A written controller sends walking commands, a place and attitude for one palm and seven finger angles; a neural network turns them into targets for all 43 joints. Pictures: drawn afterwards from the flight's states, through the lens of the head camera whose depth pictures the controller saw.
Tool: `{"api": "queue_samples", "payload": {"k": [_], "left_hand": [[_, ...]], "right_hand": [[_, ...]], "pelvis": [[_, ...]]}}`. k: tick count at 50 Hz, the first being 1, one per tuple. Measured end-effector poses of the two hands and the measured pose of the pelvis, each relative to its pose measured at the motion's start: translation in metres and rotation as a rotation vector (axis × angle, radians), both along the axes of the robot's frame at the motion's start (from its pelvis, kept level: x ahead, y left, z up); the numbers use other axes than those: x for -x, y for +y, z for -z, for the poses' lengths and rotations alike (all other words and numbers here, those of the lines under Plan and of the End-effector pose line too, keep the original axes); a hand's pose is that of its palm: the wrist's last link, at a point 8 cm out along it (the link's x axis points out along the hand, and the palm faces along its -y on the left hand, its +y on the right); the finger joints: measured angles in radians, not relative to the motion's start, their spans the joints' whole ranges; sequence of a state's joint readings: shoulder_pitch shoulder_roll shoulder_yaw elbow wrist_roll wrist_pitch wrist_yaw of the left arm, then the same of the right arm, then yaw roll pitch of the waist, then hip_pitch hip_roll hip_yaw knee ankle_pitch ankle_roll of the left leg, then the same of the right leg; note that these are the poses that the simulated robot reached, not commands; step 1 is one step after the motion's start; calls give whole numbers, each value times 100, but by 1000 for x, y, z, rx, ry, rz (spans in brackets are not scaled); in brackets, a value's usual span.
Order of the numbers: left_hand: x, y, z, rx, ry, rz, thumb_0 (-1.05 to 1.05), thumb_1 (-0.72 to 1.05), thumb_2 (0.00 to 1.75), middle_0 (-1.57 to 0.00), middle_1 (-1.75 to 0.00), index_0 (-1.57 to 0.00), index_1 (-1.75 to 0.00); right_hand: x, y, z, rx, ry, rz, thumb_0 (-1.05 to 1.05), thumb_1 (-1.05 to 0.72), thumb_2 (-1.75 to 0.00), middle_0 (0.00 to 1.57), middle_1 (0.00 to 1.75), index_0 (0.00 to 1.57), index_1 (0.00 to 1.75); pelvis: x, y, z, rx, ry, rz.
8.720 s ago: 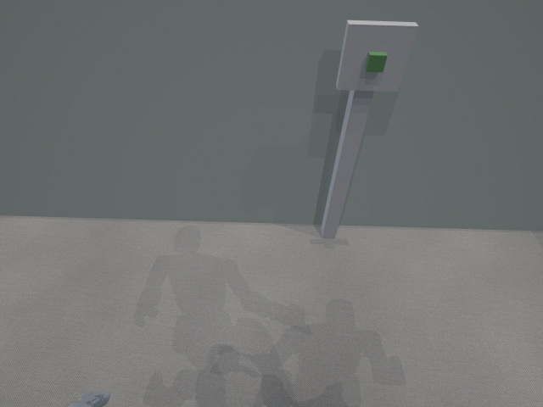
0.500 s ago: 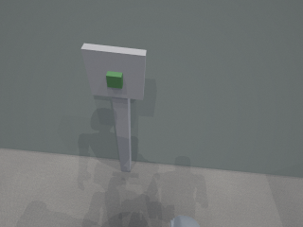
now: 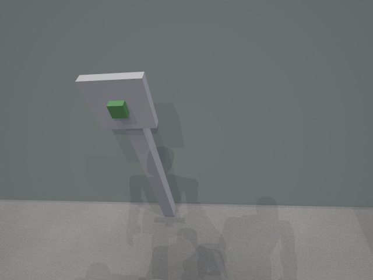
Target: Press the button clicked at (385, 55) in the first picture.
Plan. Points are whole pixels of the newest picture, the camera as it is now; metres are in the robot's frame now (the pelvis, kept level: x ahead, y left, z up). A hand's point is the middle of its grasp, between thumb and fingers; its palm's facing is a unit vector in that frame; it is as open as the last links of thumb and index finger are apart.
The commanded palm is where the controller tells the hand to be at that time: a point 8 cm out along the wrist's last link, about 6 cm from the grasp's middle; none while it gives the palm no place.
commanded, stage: come to a stop and stand still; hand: left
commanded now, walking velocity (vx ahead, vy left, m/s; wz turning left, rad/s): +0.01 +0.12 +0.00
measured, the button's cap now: (118, 108) +0.53 +0.23 +0.08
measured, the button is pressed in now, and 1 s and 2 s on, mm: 0 0 0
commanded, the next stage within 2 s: look again from close up in 0.72 s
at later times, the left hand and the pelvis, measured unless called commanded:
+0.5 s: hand out of the picture +0.02 +0.25 -0.19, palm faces +0.07 -0.98 -0.20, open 7.4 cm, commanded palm none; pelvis +0.02 +0.08 -0.02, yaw -1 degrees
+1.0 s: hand out of the picture +0.04 +0.26 -0.19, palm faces -0.02 -0.98 -0.20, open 7.3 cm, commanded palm none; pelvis +0.02 +0.09 -0.02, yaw +0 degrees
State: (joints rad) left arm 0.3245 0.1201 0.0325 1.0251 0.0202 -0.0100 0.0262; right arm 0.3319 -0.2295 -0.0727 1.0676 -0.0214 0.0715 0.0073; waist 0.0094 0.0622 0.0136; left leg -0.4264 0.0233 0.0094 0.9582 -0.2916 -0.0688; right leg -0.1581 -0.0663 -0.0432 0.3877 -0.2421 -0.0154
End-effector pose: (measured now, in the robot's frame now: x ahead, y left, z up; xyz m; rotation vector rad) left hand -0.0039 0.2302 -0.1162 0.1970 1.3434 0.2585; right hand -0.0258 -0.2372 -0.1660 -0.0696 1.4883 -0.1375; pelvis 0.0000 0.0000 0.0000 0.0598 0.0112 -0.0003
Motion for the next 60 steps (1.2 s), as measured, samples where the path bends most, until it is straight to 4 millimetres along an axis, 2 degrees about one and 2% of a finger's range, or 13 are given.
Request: {"api": "queue_samples", "payload": {"k": [2,5,11,15,19,24,31,36,41,45,50,57,60], "left_hand": [[10,1,2,5,19,-24,0,92,90,-21,-30,-20,-30],[27,5,7,19,59,-53,0,91,90,-21,-30,-20,-30],[53,26,27,77,145,-82,0,91,90,-21,-30,-20,-30],[51,49,49,108,165,-86,0,91,90,-21,-30,-20,-30],[29,63,52,113,131,-53,0,91,90,-20,-30,-20,-30],[-7,71,46,100,46,-12,0,91,90,-20,-30,-20,-30],[-37,76,33,71,0,42,0,93,90,-20,-30,-20,-30],[-47,77,34,79,-4,53,0,92,90,-20,-30,-20,-30],[-49,75,37,90,10,53,0,93,90,-20,-30,-20,-30],[-43,74,41,86,19,86,0,92,90,-20,-30,-20,-30],[-37,78,40,87,37,87,0,92,90,-21,-30,-20,-30],[-34,78,38,80,31,73,0,92,90,-20,-30,-20,-30],[-32,76,37,80,33,64,0,92,90,-20,-30,-20,-30]], "right_hand": [[-6,-1,-1,13,11,-21,1,-91,-90,20,30,20,30],[-27,2,-4,37,-15,-49,1,-91,-90,20,30,20,30],[-93,27,-13,86,-188,-89,1,-91,-90,20,30,20,30],[-124,55,-18,115,-295,-112,0,-91,-90,20,30,20,30],[-133,82,-26,101,-330,-119,0,-91,-90,20,30,20,30],[-128,102,-17,56,-318,-87,-1,-91,-90,20,30,20,30],[-105,93,-8,61,-259,-20,-2,-95,-90,20,30,21,30],[-68,88,-10,78,-149,-16,-1,-94,-90,20,30,20,30],[-31,92,-12,77,-39,-3,0,-92,-90,20,30,20,30],[-16,97,-10,64,-17,-1,0,-91,-90,20,30,20,30],[-12,108,-3,38,-29,-12,0,-91,-90,20,30,20,30],[-30,121,4,-1,-87,-21,0,-91,-90,20,30,20,30],[-34,119,4,4,-87,-31,2,-92,-90,20,30,20,30]], "pelvis": [[-1,3,0,1,3,-7],[-2,11,1,2,4,-10],[-5,39,9,25,-1,-7],[-8,59,20,46,-12,-6],[-12,68,16,42,-25,8],[-15,76,15,33,-28,8],[-23,82,12,51,-26,13],[-27,81,9,54,-25,13],[-29,80,8,58,-28,9],[-24,82,12,71,-13,8],[-24,87,15,70,-12,5],[-26,88,16,60,-27,10],[-27,87,15,57,-28,10]]}}
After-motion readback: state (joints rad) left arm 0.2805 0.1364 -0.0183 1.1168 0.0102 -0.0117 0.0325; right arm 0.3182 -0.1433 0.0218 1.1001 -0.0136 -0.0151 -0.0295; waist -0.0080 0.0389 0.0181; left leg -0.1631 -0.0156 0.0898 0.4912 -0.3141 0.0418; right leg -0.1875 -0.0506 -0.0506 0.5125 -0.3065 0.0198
